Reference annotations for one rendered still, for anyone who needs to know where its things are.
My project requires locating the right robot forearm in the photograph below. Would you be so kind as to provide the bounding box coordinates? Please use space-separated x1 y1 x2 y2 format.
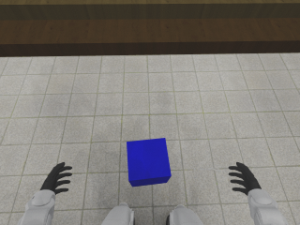
247 188 289 225

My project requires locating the robot thigh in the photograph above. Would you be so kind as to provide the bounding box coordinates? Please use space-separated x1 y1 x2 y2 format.
169 207 203 225
101 205 134 225

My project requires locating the left robot forearm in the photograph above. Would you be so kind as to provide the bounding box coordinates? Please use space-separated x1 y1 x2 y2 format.
17 189 55 225

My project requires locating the carton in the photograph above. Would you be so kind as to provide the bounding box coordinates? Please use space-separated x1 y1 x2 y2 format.
127 138 172 187

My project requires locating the robot left thigh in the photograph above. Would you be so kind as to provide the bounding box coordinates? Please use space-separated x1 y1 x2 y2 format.
101 205 134 225

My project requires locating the robot left hand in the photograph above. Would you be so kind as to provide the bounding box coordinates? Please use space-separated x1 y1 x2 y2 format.
40 162 72 195

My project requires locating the robot right hand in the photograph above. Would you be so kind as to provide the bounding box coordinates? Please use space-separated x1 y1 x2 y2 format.
228 162 262 195

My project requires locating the robot right thigh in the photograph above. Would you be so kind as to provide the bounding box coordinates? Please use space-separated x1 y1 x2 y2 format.
169 207 203 225

